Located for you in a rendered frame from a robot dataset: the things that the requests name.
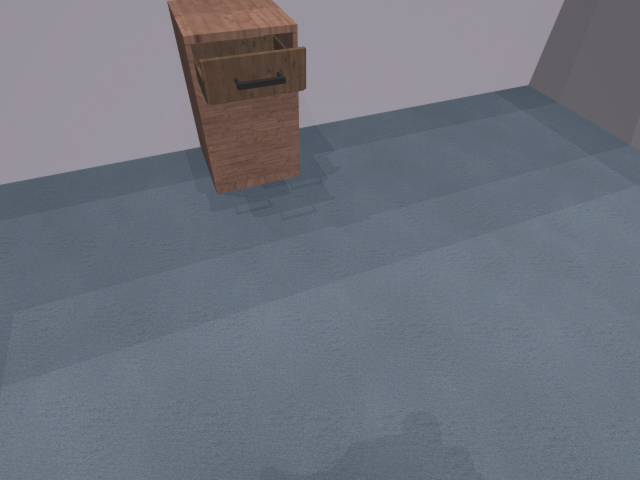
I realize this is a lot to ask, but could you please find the cabinet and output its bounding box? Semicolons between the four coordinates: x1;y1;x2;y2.
167;0;300;194

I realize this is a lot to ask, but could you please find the drawer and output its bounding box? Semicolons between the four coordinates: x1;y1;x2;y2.
190;35;306;106

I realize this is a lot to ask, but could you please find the handle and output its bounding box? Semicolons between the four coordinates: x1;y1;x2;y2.
234;72;286;91

